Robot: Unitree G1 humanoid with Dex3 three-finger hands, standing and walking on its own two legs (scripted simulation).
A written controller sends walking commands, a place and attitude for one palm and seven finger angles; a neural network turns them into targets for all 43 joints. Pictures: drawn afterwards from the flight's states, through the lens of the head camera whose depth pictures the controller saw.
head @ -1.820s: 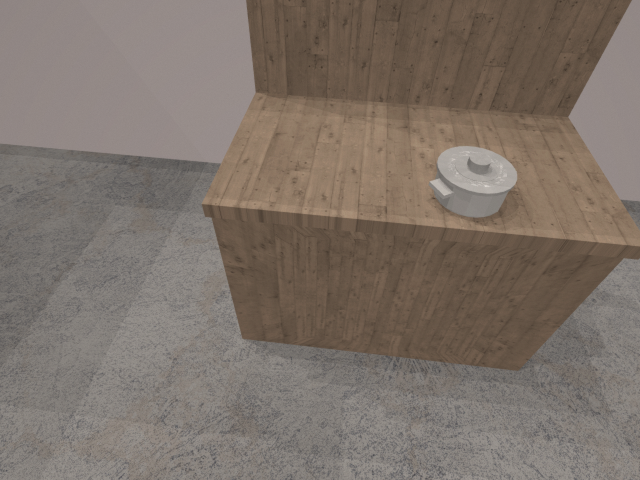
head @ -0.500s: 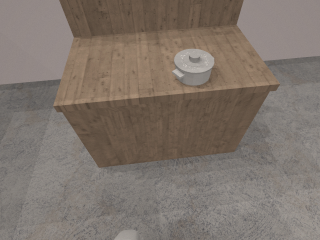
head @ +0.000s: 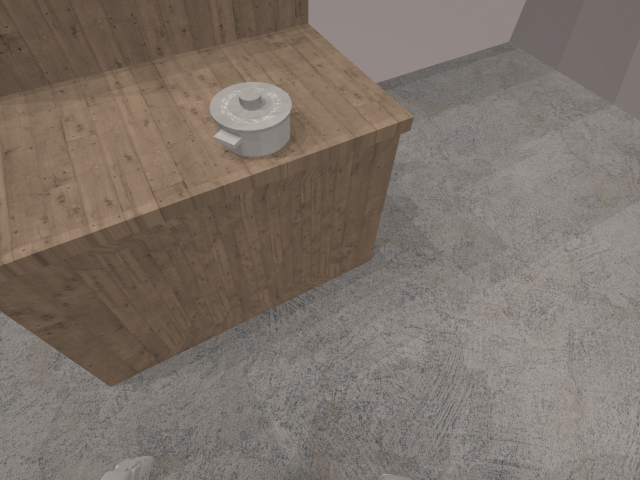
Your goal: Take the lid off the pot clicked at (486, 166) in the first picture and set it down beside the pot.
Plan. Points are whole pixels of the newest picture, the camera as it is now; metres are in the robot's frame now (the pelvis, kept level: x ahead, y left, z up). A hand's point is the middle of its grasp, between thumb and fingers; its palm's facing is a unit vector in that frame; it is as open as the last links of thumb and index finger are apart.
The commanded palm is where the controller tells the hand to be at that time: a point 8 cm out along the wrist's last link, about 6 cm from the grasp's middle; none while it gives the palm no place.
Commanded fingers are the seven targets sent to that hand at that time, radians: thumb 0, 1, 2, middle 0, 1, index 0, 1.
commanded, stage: walk to a spot facing it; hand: left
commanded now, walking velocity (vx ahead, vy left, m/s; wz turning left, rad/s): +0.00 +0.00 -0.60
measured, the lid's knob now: (250, 97) +0.79 +0.19 +0.00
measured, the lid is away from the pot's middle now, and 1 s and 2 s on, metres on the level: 0.00 0.00 0.00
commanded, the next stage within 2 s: none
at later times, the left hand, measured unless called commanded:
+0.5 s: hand (187, 462) +0.16 +0.20 -0.17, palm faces -0.25 -0.95 -0.18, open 7.4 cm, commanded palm none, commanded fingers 0.00 0.90 0.90 -0.20 -0.30 -0.20 -0.30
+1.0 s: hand (247, 447) +0.18 +0.11 -0.15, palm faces -0.51 -0.83 -0.23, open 7.4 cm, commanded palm none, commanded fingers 0.00 0.90 0.90 -0.20 -0.30 -0.20 -0.30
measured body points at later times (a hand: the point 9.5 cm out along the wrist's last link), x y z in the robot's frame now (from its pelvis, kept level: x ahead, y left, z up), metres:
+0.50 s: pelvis +0.01 +0.03 +0.00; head +0.05 +0.06 +0.45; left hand +0.17 +0.25 -0.15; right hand -0.01 -0.23 -0.12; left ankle +0.04 +0.12 -0.73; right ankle -0.04 -0.11 -0.66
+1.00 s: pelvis +0.00 +0.00 +0.00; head +0.02 -0.02 +0.45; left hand +0.20 +0.16 -0.13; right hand -0.10 -0.26 -0.14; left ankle +0.07 +0.11 -0.68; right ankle -0.05 -0.11 -0.73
